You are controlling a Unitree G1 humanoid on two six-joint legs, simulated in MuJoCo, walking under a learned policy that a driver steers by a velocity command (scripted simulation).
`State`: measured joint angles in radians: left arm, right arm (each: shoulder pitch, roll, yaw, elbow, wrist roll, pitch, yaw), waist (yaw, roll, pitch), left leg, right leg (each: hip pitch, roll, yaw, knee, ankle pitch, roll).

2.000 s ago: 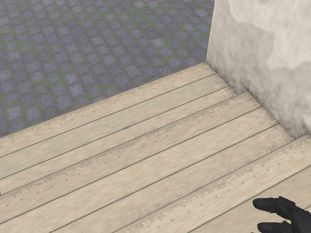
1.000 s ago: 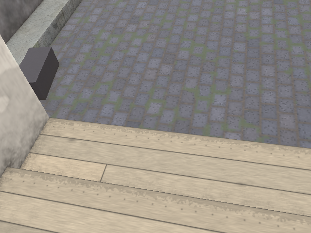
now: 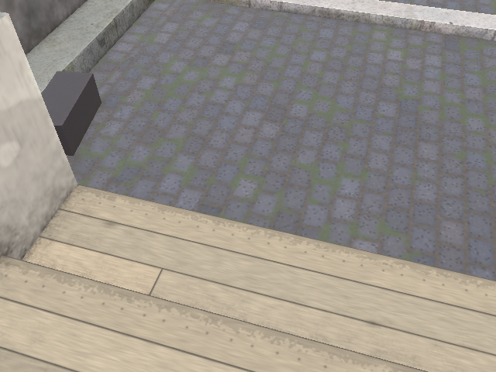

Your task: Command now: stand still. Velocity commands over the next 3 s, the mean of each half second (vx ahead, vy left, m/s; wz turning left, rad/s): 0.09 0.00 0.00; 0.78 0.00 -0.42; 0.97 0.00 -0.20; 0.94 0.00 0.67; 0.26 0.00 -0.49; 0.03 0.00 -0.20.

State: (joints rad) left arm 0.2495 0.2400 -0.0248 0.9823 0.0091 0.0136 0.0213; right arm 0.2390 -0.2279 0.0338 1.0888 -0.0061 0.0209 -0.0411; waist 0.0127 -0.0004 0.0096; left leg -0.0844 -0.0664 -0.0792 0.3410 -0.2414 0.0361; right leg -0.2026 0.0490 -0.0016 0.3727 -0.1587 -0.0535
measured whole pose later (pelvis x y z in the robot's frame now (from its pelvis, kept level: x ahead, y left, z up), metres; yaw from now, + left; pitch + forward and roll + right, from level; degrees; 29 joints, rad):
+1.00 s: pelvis +0.23 +0.01 -0.04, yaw -14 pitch +1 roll +2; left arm 0.04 0.28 0.08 0.84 0.04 -0.01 -0.11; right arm 0.47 -0.22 -0.05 1.04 -0.03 -0.16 -0.04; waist -0.05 -0.04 0.03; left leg 0.26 -0.03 0.29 0.23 -0.51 -0.03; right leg -0.66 -0.07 -0.07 0.61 0.31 -0.13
